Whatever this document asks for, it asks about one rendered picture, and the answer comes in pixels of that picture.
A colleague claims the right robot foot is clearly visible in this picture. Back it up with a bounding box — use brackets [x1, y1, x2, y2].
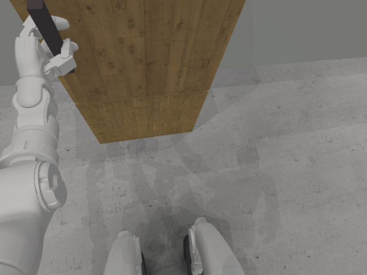
[183, 234, 203, 275]

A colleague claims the robot left hand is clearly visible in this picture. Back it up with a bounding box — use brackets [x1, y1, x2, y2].
[15, 15, 79, 86]

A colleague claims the robot left upper arm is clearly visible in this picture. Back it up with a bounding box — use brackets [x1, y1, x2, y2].
[0, 160, 67, 275]

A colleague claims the robot left forearm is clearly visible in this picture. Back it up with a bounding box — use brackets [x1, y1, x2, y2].
[0, 77, 60, 169]

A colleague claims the robot right shin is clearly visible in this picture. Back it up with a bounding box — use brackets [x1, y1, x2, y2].
[189, 218, 206, 275]

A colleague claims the handle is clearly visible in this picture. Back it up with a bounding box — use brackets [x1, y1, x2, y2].
[27, 0, 75, 73]

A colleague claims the cupboard door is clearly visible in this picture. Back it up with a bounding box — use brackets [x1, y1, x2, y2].
[18, 0, 242, 104]

